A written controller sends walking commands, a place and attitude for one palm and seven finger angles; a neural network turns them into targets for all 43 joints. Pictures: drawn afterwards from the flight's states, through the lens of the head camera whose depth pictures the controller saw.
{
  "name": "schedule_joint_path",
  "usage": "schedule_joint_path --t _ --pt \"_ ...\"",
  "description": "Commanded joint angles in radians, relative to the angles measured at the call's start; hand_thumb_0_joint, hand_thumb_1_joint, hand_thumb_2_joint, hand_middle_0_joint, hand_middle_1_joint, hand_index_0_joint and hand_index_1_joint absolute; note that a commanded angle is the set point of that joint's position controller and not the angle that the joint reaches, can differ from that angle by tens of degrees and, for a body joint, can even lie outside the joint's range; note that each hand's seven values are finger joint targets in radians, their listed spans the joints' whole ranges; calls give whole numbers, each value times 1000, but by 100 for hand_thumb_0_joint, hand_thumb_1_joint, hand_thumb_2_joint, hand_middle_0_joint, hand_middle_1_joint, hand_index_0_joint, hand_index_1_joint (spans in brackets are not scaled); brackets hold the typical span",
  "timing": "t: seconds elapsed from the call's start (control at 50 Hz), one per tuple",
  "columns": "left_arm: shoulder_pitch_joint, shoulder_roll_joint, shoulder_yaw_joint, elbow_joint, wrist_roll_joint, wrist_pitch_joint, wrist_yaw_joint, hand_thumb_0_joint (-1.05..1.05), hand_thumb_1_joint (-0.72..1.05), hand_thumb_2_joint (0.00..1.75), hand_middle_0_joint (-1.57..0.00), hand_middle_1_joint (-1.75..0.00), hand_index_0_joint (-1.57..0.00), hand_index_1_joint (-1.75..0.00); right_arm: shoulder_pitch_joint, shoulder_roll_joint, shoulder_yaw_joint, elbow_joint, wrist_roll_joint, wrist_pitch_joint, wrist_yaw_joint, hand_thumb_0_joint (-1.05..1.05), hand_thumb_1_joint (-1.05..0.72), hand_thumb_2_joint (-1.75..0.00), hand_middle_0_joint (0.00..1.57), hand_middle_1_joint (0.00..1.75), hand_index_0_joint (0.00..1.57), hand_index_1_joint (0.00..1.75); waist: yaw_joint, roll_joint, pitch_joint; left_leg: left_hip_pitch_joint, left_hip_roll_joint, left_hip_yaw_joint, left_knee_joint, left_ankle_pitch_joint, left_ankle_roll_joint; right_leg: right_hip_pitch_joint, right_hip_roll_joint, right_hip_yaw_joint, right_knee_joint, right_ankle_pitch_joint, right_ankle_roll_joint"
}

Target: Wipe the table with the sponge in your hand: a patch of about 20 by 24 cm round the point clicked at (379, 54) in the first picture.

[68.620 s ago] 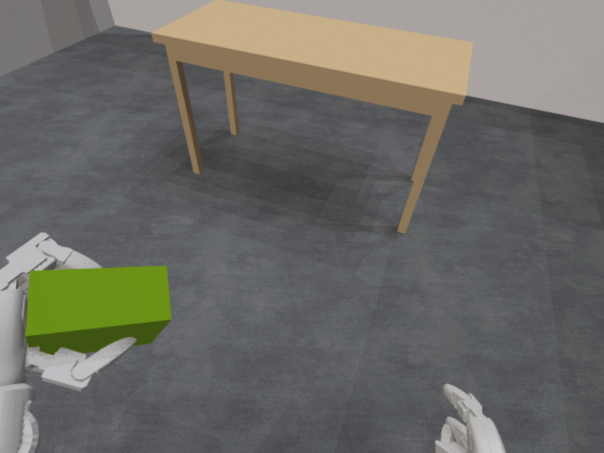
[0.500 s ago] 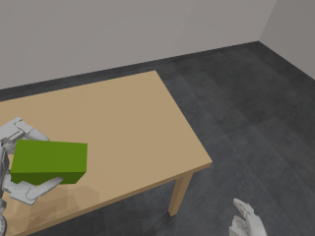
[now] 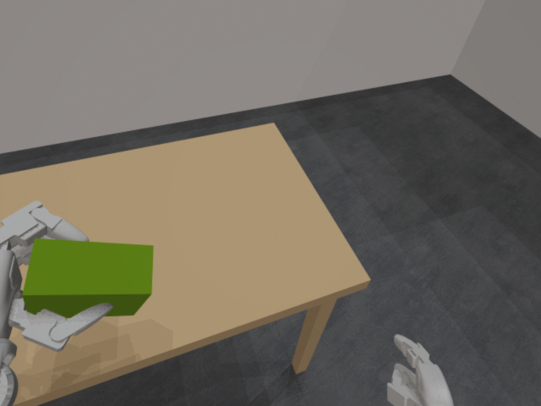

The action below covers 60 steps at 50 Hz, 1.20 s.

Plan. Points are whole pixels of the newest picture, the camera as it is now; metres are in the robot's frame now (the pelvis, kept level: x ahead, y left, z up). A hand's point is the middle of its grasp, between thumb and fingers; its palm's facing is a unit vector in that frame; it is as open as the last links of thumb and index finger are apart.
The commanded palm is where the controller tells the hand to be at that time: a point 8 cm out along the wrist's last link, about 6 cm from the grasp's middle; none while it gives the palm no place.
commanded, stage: shuffle to correct the standing spot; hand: left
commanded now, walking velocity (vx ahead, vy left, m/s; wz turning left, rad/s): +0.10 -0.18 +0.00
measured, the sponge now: (108, 282) +0.23 +0.21 +0.12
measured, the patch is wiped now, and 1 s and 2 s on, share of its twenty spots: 0.00 0.00 0.00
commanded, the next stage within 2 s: come to a stop and stand still in 1.38 s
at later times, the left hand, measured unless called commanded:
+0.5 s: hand (70, 280) +0.21 +0.23 +0.15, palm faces +0.30 -0.86 -0.41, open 9.9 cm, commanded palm +0.16 +0.27 +0.18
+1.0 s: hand (81, 275) +0.22 +0.22 +0.15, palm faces +0.29 -0.87 -0.39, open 9.9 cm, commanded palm +0.16 +0.27 +0.18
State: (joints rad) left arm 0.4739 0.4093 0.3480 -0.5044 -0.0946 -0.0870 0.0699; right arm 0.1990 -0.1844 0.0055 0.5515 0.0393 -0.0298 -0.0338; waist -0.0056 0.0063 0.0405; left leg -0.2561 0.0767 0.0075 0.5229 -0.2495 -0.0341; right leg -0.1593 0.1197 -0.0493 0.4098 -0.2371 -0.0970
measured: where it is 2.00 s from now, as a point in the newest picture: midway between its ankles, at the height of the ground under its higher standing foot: outside the picture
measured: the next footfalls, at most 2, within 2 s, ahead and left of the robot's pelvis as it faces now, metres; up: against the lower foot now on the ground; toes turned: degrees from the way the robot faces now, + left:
none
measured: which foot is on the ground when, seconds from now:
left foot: down 0.00-1.00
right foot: down 0.00-1.00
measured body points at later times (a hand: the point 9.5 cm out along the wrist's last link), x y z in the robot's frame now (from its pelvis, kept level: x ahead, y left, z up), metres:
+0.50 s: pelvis +0.00 -0.01 +0.00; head +0.01 +0.00 +0.45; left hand +0.19 +0.28 +0.18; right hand +0.16 -0.24 -0.09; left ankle +0.02 +0.14 -0.74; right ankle -0.01 -0.06 -0.74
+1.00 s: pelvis +0.00 -0.01 +0.00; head +0.01 -0.01 +0.45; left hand +0.20 +0.27 +0.17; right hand +0.17 -0.24 -0.08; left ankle +0.02 +0.14 -0.74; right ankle -0.01 -0.06 -0.74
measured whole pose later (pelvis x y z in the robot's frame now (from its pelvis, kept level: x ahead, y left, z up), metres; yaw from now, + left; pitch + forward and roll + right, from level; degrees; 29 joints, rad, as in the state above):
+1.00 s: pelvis +0.00 -0.01 +0.00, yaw -1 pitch -1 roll -1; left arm 0.47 0.39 0.34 -0.50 -0.10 -0.08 0.07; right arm 0.20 -0.20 0.00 0.55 0.05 -0.02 -0.03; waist -0.01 0.01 0.04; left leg -0.27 0.09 0.01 0.55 -0.26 -0.04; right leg -0.18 0.13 -0.05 0.45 -0.25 -0.11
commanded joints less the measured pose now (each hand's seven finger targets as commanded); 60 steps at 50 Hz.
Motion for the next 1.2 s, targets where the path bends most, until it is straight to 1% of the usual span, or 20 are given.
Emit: schedule_joint_path --t 0.0,0.06,0.16,0.24,0.26,0.3,0.42,0.46,0.6,0.64,0.68,0.74,0.78,0.84,0.86,0.94,0.96,1.04,1.14,1.18 --pt "-66 155 118 -218 -13 -73 23 0 10 130 -120 -160 -120 -160 -81 -129 -50 -164 2 -52 -9 0 -90 -90 20 30 20 30 -7 56 -146 107 67 -82 -39 168 79 -24 -161 136 -74 228 51" --pt "-80 167 119 -246 -15 -78 26 0 10 130 -120 -160 -120 -160 -83 -128 -48 -159 4 -51 -11 0 -90 -90 20 30 20 30 -11 85 -134 103 57 -82 -50 118 77 -44 -165 146 -82 198 42" --pt "-77 179 133 -238 -13 -80 31 0 10 130 -120 -160 -120 -160 -82 -129 -46 -157 1 -53 -14 0 -90 -90 20 30 20 30 -10 89 -122 86 65 -95 -74 83 81 -47 -157 140 -88 156 49" --pt "-78 159 124 -220 -10 -79 31 0 10 130 -120 -160 -120 -160 -76 -131 -48 -157 0 -54 -12 0 -90 -90 20 30 20 30 -9 76 -117 76 58 -89 -64 49 78 -48 -162 154 -98 143 46" --pt "-80 164 120 -228 -12 -82 31 0 10 130 -120 -160 -120 -160 -79 -129 -47 -155 3 -56 -14 0 -90 -90 20 30 20 30 -12 97 -118 82 59 -95 -83 40 77 -57 -158 142 -92 128 38" --pt "-71 159 120 -214 -7 -80 31 0 10 130 -120 -160 -120 -160 -79 -129 -46 -158 -1 -57 -13 0 -90 -90 20 30 20 30 -8 88 -113 68 69 -106 -93 19 82 -52 -151 138 -91 103 47" --pt "-76 153 117 -201 -10 -74 31 0 10 130 -120 -160 -120 -160 -73 -129 -47 -155 1 -58 -13 0 -90 -90 20 30 20 30 -10 25 -122 79 42 -73 -39 43 75 -55 -174 165 -105 150 41" --pt "-88 163 116 -224 -13 -77 33 0 10 130 -120 -160 -120 -160 -74 -129 -47 -150 3 -58 -15 0 -90 -90 20 30 20 30 -13 48 -134 98 37 -66 -35 70 74 -56 -182 166 -98 181 32" --pt "-71 177 134 -234 -11 -81 36 0 10 130 -120 -160 -120 -160 -83 -128 -47 -153 -1 -57 -12 0 -90 -90 20 30 20 30 -6 75 -153 107 63 -80 -30 225 81 -9 -170 137 -64 273 55" --pt "-64 167 130 -226 -12 -79 34 0 10 130 -120 -160 -120 -160 -79 -129 -50 -153 2 -54 -9 0 -90 -90 20 30 20 30 -7 66 -154 106 56 -71 -16 218 78 -6 -176 144 -69 287 51" --pt "-48 166 128 -218 -14 -78 32 0 10 130 -120 -160 -120 -160 -81 -129 -50 -156 4 -52 -10 0 -90 -90 20 30 20 30 -8 83 -139 102 59 -79 -36 180 77 -25 -169 140 -69 238 47" --pt "-52 165 133 -207 -15 -75 28 0 10 130 -120 -160 -120 -160 -81 -133 -52 -161 3 -44 -9 0 -90 -90 20 30 20 30 -7 54 -124 86 64 -69 -16 124 77 -49 -169 164 -83 219 52" --pt "-56 160 127 -207 -17 -74 23 0 10 130 -120 -160 -120 -160 -80 -136 -57 -164 5 -42 -10 0 -90 -90 20 30 20 30 -10 43 -122 101 66 -70 -10 113 75 -81 -168 177 -72 216 40" --pt "-91 163 128 -206 -16 -73 25 0 10 130 -120 -160 -120 -160 -83 -133 -54 -163 4 -42 -10 0 -90 -90 20 30 20 30 -9 29 -133 86 59 -59 6 89 75 -69 -174 187 -75 216 45" --pt "-95 165 122 -217 -18 -73 26 0 10 130 -120 -160 -120 -160 -86 -132 -52 -161 7 -42 -12 0 -90 -90 20 30 20 30 -11 48 -129 104 53 -55 0 78 76 -89 -174 191 -79 209 43" --pt "-99 163 122 -232 -14 -76 32 0 10 130 -120 -160 -120 -160 -87 -129 -50 -165 5 -44 -8 0 -90 -90 20 30 20 30 -7 45 -153 101 45 -57 6 107 78 -48 -184 188 -73 227 49" --pt "-87 179 131 -239 -16 -77 33 0 10 130 -120 -160 -120 -160 -94 -127 -49 -164 8 -44 -11 0 -90 -90 20 30 20 30 -8 66 -141 117 49 -61 -11 110 81 -70 -178 180 -73 222 49" --pt "-57 175 143 -226 -13 -76 35 0 10 130 -120 -160 -120 -160 -90 -126 -48 -165 4 -39 -8 0 -90 -90 20 30 20 30 -5 53 -140 86 52 -57 1 130 81 -26 -177 173 -81 249 68" --pt "-45 164 138 -216 -16 -76 34 0 10 130 -120 -160 -120 -160 -82 -127 -48 -162 5 -37 -8 0 -90 -90 20 30 20 30 -9 57 -138 94 41 -52 -1 120 77 -33 -181 180 -86 258 58" --pt "-49 166 133 -227 -17 -79 33 0 10 130 -120 -160 -120 -160 -87 -128 -46 -162 4 -40 -11 0 -90 -90 20 30 20 30 -9 72 -137 103 53 -70 -31 128 81 -39 -169 159 -73 234 58"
